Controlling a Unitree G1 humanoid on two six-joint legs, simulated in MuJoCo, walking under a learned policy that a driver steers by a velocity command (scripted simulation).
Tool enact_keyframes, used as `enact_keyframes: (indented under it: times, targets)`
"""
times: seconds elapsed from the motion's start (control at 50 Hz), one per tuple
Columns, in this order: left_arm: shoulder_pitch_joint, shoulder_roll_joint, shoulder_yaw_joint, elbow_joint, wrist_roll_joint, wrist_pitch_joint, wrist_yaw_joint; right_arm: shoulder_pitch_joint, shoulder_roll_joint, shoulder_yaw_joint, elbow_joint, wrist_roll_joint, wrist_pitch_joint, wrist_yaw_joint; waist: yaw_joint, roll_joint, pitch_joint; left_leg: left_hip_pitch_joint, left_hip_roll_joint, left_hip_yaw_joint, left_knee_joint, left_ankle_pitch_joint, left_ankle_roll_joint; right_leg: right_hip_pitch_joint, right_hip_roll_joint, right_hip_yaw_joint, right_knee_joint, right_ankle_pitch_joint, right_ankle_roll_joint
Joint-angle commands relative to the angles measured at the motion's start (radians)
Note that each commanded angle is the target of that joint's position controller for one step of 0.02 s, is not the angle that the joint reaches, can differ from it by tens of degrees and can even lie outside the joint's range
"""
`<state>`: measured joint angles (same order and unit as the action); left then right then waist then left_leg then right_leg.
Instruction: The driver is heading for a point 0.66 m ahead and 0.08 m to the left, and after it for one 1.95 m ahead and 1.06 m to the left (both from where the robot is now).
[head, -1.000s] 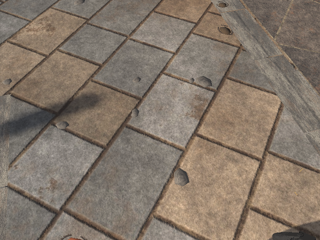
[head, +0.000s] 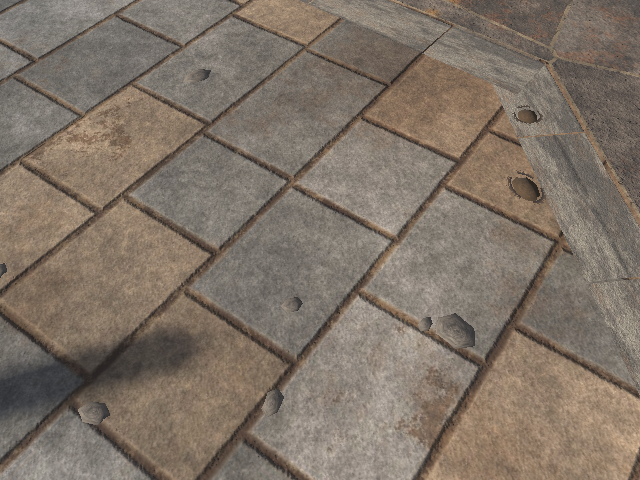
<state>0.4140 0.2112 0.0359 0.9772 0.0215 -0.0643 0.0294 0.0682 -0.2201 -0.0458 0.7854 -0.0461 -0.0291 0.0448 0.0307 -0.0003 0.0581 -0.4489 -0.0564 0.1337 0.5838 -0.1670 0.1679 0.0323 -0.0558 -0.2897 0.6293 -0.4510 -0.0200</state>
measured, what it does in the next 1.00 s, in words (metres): walks ahead, turning left: right foot, then left foot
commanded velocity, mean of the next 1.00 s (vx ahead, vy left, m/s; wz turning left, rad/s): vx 0.35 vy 0.00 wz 0.37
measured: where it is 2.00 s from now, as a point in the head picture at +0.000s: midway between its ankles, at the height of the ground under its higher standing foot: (304, 344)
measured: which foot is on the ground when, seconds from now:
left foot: down 0.00-0.52, up 0.54-0.92, down 0.94-1.00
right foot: down 0.00-0.00, up 0.02-0.48, down 0.50-0.96, up 0.98-1.00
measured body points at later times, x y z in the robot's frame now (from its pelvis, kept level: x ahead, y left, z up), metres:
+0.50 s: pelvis +0.28 -0.01 +0.01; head +0.31 +0.00 +0.46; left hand +0.44 +0.27 -0.07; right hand +0.32 -0.30 -0.12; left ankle +0.10 +0.05 -0.71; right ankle +0.43 -0.07 -0.72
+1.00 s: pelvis +0.38 +0.02 +0.02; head +0.37 +0.03 +0.47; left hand +0.33 +0.28 -0.12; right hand +0.56 -0.18 -0.10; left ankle +0.34 +0.10 -0.72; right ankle +0.43 -0.07 -0.70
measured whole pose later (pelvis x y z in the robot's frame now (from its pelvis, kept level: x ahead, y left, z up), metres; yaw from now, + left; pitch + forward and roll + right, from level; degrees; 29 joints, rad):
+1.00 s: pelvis +0.38 +0.02 +0.02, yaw +22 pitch +0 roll -1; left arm 0.31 0.24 0.03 0.87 0.02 0.00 -0.01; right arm 0.26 -0.21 -0.01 0.85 -0.03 -0.01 0.00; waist 0.01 -0.02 -0.02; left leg -0.21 -0.03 0.00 0.48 -0.28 0.06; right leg -0.32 0.01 -0.05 0.62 -0.36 -0.06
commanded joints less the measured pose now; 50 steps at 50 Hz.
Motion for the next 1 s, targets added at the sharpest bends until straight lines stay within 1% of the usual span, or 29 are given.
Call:
enact_keyframes:
  times: [0.02,0.04,0.06,0.08,0.1,0.14,0.18,0.28,0.38,0.42,0.44,0.48,0.5,0.52,0.54,0.56,0.58,0.6,0.64,0.7,0.76,0.8,0.86,0.88,0.92,0.94,0.96,0.98,1.0]
  targets:
    - [-0.027,0.117,0.028,-0.169,-0.015,-0.018,-0.02,0.349,-0.31,-0.097,0.029,0.015,0.006,-0.024,-0.128,0.201,-0.339,0.764,0.417,-0.897,-0.262,-0.035,0.303,-0.686,0.109,0.204,0.853,-0.1,0.01]
    - [-0.147,0.147,0.031,-0.19,-0.001,-0.028,-0.025,0.33,-0.276,-0.091,0.036,0.035,0.015,-0.031,-0.145,0.042,-0.221,0.694,0.383,-0.756,-0.294,-0.022,0.261,-0.796,0.028,0.332,0.839,0.005,0.0]
    - [-0.161,0.137,0.025,-0.202,-0.011,-0.042,-0.029,0.278,-0.227,-0.078,0.038,0.04,0.014,-0.038,-0.108,0.01,-0.113,0.553,0.358,-0.638,-0.317,0.039,0.22,-0.783,-0.012,0.326,0.753,0.096,-0.003]
    - [-0.144,0.134,0.026,-0.187,-0.009,-0.043,-0.028,0.234,-0.183,-0.066,0.035,0.036,0.01,-0.04,-0.058,-0.044,-0.047,0.435,0.303,-0.548,-0.336,0.143,0.169,-0.723,-0.042,0.323,0.655,0.129,0.001]
    - [-0.131,0.13,0.026,-0.186,0.01,-0.027,-0.027,0.205,-0.161,-0.058,0.032,0.043,0.003,-0.044,-0.024,-0.042,-0.028,0.355,0.253,-0.476,-0.346,0.227,0.143,-0.662,-0.056,0.325,0.598,0.133,0.016]
    - [-0.103,0.114,0.024,-0.185,0.03,0.01,-0.034,0.202,-0.152,-0.051,0.028,0.048,-0.018,-0.043,0.002,-0.011,-0.052,0.297,0.203,-0.41,-0.355,0.332,0.132,-0.593,-0.059,0.314,0.535,0.139,0.043]
    - [-0.137,0.103,0.021,-0.205,0.03,0.028,-0.04,0.232,-0.182,-0.057,0.035,0.049,-0.031,-0.04,0.002,0.006,-0.05,0.272,0.173,-0.379,-0.367,0.356,0.126,-0.61,-0.056,0.295,0.464,0.184,0.064]
    - [-0.349,0.105,0.016,-0.284,0.022,0.032,-0.047,0.335,-0.192,-0.06,0.044,0.046,-0.026,-0.04,-0.075,0.055,-0.017,0.333,0.144,-0.402,-0.368,0.316,0.077,-0.71,-0.04,0.287,0.225,0.367,0.084]
    - [-0.49,0.112,0.003,-0.342,0.011,0.017,-0.055,0.405,-0.207,-0.063,0.042,0.034,-0.021,-0.05,-0.128,0.069,-0.018,0.447,0.166,-0.456,-0.3,0.39,0.067,-0.71,0.011,0.293,0.045,0.414,0.067]
    - [-0.487,0.13,0.005,-0.355,0.006,0.008,-0.054,0.391,-0.221,-0.066,0.031,0.029,-0.022,-0.058,-0.113,0.08,-0.02,0.457,0.184,-0.49,-0.264,0.419,0.046,-0.64,0.026,0.31,-0.024,0.389,0.047]
    - [-0.439,0.142,0.008,-0.346,0.005,0.003,-0.049,0.361,-0.229,-0.068,0.023,0.028,-0.021,-0.061,-0.083,0.084,-0.018,0.434,0.176,-0.489,-0.224,0.483,0.02,-0.557,0.043,0.314,-0.07,0.363,0.033]
    - [-0.24,0.178,0.024,-0.282,0.011,-0.016,-0.03,0.32,-0.234,-0.068,0.017,0.035,-0.028,-0.059,0.002,0.064,-0.099,0.403,0.115,-0.442,-0.018,0.706,-0.042,-0.292,0.092,0.28,-0.168,0.398,-0.008]
    - [-0.115,0.208,0.033,-0.26,0.025,-0.035,-0.018,0.316,-0.207,-0.061,0.011,0.05,-0.037,-0.053,0.06,0.031,-0.182,0.308,0.056,-0.406,0.178,0.585,-0.072,-0.081,0.003,0.337,-0.197,0.512,-0.041]
    - [0.006,0.278,0.04,-0.262,0.041,-0.04,-0.006,0.357,-0.113,-0.035,-0.024,0.059,-0.042,-0.056,0.07,-0.127,-0.332,0.155,-0.023,-0.305,0.471,0.002,-0.097,0.145,-0.286,0.584,-0.134,0.837,-0.091]
    - [-0.045,0.331,0.06,-0.267,0.016,-0.018,-0.013,0.51,-0.131,-0.044,-0.031,0.077,-0.029,-0.067,-0.022,-0.345,-0.459,-0.005,-0.138,-0.251,0.688,-0.448,-0.116,0.229,-0.442,0.945,-0.188,1.058,-0.254]
    - [-0.121,0.226,0.043,-0.293,-0.006,-0.005,-0.023,0.502,-0.181,-0.049,0.024,0.038,-0.007,-0.076,-0.043,-0.121,-0.354,-0.04,-0.056,-0.289,0.752,-0.376,-0.117,0.103,-0.393,0.866,-0.198,0.967,-0.252]
    - [-0.175,0.137,0.016,-0.295,-0.013,-0.006,-0.025,0.413,-0.172,-0.047,0.022,0.027,0.0,-0.067,-0.034,-0.045,-0.223,-0.049,-0.038,-0.275,0.721,-0.322,-0.131,-0.017,-0.324,0.705,-0.217,0.962,-0.229]
    - [-0.2,0.1,0.003,-0.286,-0.005,-0.006,-0.026,0.373,-0.151,-0.043,0.013,0.027,0.006,-0.06,-0.044,-0.028,-0.163,-0.046,-0.01,-0.269,0.666,-0.295,-0.141,-0.09,-0.269,0.6,-0.247,0.974,-0.195]
    - [-0.188,0.116,0.003,-0.253,-0.008,-0.014,-0.024,0.354,-0.127,-0.036,0.011,0.014,0.031,-0.044,-0.056,-0.104,-0.121,0.006,0.0,-0.251,0.59,-0.253,-0.158,-0.182,-0.201,0.477,-0.293,1.018,-0.172]
    - [-0.186,0.136,0.005,-0.231,-0.003,-0.026,-0.028,0.351,-0.114,-0.03,0.015,0.024,0.048,-0.038,-0.079,-0.105,-0.161,0.058,-0.018,-0.244,0.519,-0.211,-0.17,-0.216,-0.19,0.407,-0.307,1.09,-0.193]
    - [-0.209,0.128,-0.003,-0.215,0.001,-0.017,-0.028,0.295,-0.088,-0.012,0.013,0.019,0.059,-0.038,-0.085,-0.126,-0.156,0.116,0.013,-0.204,0.32,-0.163,-0.176,-0.265,-0.162,0.344,-0.323,0.977,-0.181]
    - [-0.194,0.137,-0.002,-0.2,0.001,-0.006,-0.029,0.244,-0.077,0.002,0.014,0.022,0.066,-0.039,-0.062,-0.154,-0.151,0.18,0.029,-0.168,0.195,-0.135,-0.176,-0.29,-0.147,0.334,-0.331,0.85,-0.173]
    - [-0.121,0.196,0.025,-0.172,0.001,0.029,-0.042,0.184,-0.101,0.007,0.006,0.01,0.061,-0.034,-0.013,-0.161,-0.118,0.182,0.033,-0.108,0.112,-0.197,-0.157,-0.316,-0.161,0.434,-0.407,0.147,-0.186]
    - [-0.125,0.201,0.03,-0.171,-0.001,0.042,-0.044,0.169,-0.103,0.008,0.002,0.007,0.054,-0.03,-0.017,-0.15,-0.079,0.2,0.032,-0.092,0.059,-0.206,-0.145,-0.355,-0.169,0.47,-0.428,-0.023,-0.182]
    - [-0.134,0.182,0.03,-0.169,-0.01,0.057,-0.041,0.205,-0.083,0.016,0.021,0.005,0.029,-0.033,-0.052,-0.095,-0.031,0.334,0.019,-0.084,-0.096,-0.184,-0.107,-0.464,-0.15,0.482,-0.405,-0.181,-0.153]
    - [-0.145,0.157,0.026,-0.173,-0.01,0.056,-0.039,0.259,-0.091,0.015,0.041,0.005,0.015,-0.04,-0.078,-0.046,-0.019,0.409,0.043,-0.138,-0.174,-0.234,-0.08,-0.522,-0.12,0.462,-0.344,-0.206,-0.127]
    - [-0.181,0.09,0.011,-0.201,-0.008,0.049,-0.042,0.344,-0.14,0.007,0.061,-0.002,0.001,-0.052,-0.109,0.111,-0.019,0.486,0.22,-0.379,-0.331,-0.405,-0.036,-0.623,-0.043,0.368,-0.132,-0.157,-0.082]
    - [-0.222,0.063,0.001,-0.242,-0.018,0.037,-0.045,0.378,-0.257,-0.029,0.075,0.024,0.0,-0.056,-0.123,0.311,0.045,0.449,0.405,-0.713,-0.518,-0.636,0.059,-0.781,0.112,0.204,0.068,-0.063,-0.04]
    - [-0.263,0.163,0.03,-0.237,0.01,0.035,-0.044,0.35,-0.217,-0.025,0.08,0.017,-0.004,-0.057,-0.113,0.151,0.117,0.389,0.412,-0.698,-0.519,-0.549,0.087,-0.784,0.042,0.294,0.185,0.003,-0.04]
